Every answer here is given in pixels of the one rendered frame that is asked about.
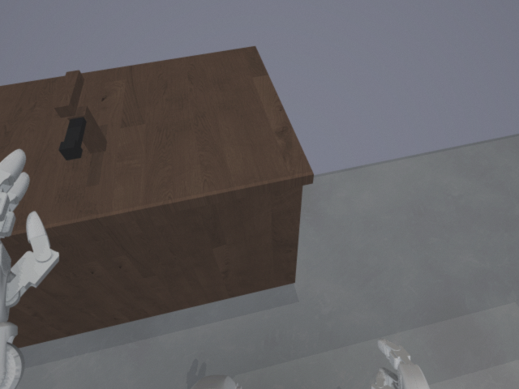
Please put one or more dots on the right robot hand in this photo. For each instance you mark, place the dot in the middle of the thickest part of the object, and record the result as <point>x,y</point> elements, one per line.
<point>409,375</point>

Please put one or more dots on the tap lever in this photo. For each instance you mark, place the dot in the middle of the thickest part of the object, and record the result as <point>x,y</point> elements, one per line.
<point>71,147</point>

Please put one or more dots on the counter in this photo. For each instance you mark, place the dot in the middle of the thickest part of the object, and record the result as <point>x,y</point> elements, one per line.
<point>188,190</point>

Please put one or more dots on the left robot hand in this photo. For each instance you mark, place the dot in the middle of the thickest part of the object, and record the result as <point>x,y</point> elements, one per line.
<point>34,266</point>

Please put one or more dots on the robot left forearm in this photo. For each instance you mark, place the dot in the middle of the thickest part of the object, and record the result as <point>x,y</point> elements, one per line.
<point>11,359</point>

